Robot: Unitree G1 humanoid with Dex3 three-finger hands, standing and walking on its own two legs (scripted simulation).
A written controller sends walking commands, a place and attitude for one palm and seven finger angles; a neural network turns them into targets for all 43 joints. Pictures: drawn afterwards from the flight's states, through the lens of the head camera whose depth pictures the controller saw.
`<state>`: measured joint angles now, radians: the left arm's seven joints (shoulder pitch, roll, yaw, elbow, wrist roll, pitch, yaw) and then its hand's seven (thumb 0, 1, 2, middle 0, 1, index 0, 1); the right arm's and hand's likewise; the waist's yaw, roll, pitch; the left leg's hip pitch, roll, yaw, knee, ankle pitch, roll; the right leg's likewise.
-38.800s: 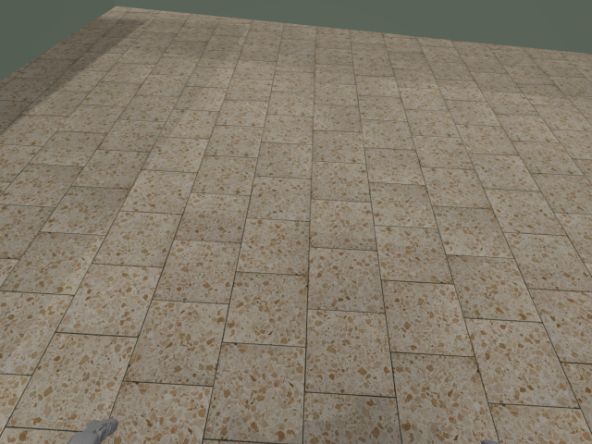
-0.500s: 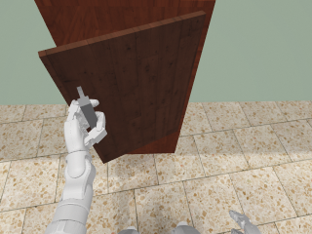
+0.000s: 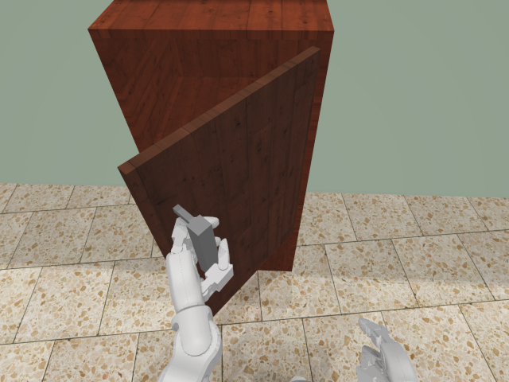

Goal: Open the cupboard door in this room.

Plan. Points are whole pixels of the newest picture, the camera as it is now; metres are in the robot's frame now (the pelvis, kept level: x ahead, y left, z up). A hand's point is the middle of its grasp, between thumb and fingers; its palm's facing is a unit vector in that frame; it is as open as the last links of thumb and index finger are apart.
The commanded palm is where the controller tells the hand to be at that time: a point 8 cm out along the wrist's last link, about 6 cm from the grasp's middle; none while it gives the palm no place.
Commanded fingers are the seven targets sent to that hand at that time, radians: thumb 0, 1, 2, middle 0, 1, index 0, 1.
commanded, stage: open thumb and fingers to let go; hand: left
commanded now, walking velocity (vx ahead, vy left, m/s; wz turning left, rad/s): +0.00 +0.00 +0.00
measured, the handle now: (196, 241) +0.33 +0.11 +0.05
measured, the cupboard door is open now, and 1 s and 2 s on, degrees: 51 52 51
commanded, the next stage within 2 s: slide the hand sideways off the handle in 0.76 s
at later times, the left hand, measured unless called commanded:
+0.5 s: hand (218, 256) +0.30 +0.07 +0.05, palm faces +0.37 -0.93 -0.04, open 12.8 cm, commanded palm +0.25 +0.13 +0.05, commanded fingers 0.00 -0.50 0.30 -0.24 -0.85 -0.24 -0.85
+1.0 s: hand (218, 279) +0.27 +0.07 +0.04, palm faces -0.04 -0.99 -0.11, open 15.6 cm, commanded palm +0.25 +0.12 +0.05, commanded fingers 0.00 -0.50 0.30 -0.15 -0.30 -0.15 -0.30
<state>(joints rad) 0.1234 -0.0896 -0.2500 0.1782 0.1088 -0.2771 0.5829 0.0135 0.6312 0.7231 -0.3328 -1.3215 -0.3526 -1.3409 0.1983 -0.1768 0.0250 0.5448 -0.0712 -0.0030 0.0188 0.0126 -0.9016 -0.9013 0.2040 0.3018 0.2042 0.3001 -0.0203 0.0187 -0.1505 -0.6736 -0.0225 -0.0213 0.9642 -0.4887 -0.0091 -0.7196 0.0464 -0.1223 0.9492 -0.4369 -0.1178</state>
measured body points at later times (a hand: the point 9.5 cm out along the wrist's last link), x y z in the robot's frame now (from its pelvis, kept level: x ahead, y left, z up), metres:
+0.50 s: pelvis +0.00 -0.02 +0.00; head +0.04 -0.05 +0.45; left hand +0.28 +0.12 +0.05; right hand +0.16 -0.25 -0.11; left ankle -0.01 +0.13 -0.68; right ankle +0.02 -0.04 -0.68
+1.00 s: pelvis -0.01 +0.01 -0.01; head +0.04 +0.00 +0.44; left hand +0.26 +0.12 +0.05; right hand +0.17 -0.21 -0.10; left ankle -0.01 +0.13 -0.68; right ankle +0.02 -0.04 -0.68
